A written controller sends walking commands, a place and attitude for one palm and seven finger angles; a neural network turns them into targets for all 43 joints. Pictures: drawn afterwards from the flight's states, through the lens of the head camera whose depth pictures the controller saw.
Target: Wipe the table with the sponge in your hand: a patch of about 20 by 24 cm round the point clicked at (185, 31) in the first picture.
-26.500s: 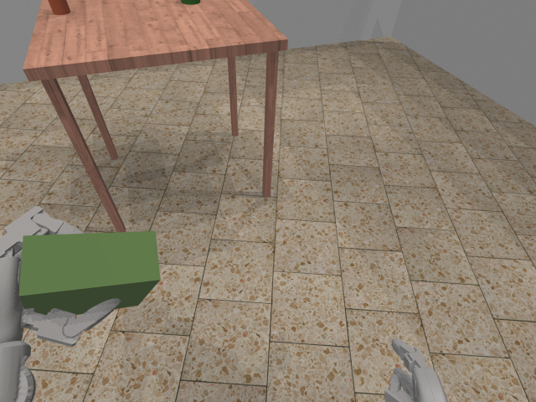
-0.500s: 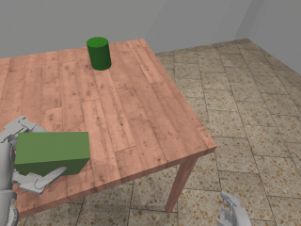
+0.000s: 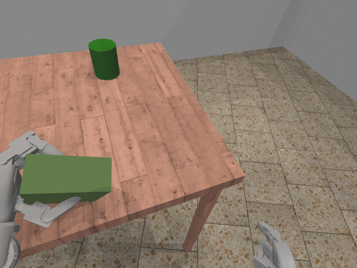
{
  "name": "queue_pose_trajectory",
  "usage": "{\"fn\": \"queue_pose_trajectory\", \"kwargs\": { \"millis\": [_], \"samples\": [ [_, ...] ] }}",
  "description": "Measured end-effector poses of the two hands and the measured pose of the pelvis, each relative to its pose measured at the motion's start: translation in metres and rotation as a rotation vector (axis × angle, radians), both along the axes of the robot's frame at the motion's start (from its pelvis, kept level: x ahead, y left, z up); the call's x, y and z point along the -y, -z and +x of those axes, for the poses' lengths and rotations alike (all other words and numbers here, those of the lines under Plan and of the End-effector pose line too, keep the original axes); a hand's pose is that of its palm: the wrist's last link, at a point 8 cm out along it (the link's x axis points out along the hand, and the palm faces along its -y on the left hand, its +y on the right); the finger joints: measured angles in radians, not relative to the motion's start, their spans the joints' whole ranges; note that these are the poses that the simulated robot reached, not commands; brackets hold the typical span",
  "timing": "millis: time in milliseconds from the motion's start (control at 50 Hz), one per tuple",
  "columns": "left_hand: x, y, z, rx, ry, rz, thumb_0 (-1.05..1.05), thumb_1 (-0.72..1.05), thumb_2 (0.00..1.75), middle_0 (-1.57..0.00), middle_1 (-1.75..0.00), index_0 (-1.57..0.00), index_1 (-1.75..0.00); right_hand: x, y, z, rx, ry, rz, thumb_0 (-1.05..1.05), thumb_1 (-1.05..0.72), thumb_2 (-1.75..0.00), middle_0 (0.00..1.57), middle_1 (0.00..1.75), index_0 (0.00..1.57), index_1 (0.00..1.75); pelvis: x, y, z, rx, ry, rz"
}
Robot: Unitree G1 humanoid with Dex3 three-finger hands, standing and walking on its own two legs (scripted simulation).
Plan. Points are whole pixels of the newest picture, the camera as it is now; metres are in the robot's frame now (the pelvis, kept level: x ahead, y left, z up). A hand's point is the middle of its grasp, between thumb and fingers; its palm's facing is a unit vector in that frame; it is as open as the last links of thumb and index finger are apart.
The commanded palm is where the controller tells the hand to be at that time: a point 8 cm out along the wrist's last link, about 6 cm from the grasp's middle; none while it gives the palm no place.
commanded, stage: come to a stop and stand still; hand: left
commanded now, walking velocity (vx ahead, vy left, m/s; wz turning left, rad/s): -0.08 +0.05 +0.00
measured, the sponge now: (79, 181) +0.23 +0.20 +0.12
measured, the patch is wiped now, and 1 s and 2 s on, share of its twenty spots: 0.00 0.00 0.00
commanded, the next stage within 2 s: look again from close up in 1.08 s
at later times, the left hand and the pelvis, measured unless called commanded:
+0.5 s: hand (22, 161) +0.22 +0.26 +0.19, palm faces +0.38 -0.81 -0.44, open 9.8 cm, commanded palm +0.14 +0.29 +0.18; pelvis -0.03 +0.02 +0.00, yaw -2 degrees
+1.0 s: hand (45, 171) +0.23 +0.25 +0.15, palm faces +0.30 -0.87 -0.39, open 9.8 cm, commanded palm +0.17 +0.29 +0.18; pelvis +0.00 +0.01 +0.00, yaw -1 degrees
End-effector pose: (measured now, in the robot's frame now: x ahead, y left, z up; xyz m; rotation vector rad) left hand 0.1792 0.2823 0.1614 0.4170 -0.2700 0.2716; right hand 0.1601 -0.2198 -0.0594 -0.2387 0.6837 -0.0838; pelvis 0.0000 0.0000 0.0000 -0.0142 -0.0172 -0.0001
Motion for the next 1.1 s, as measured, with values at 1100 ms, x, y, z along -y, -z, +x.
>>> {"fn": "queue_pose_trajectory", "kwargs": {
  "millis": [1100],
  "samples": [
    [-0.022, -0.004, 0.008, -0.019, -0.043, 0.037, -0.01, -0.48, 1.04, -0.77, -1.35, -0.76, -1.37, -0.006, -0.007, 0.016, 0.025, 0.003, -0.017, 0.01, -0.91, -0.9, 0.2, 0.3, 0.2, 0.3, -0.011, -0.001, 0.003, 0.002, 0.013, -0.008]
  ]
}}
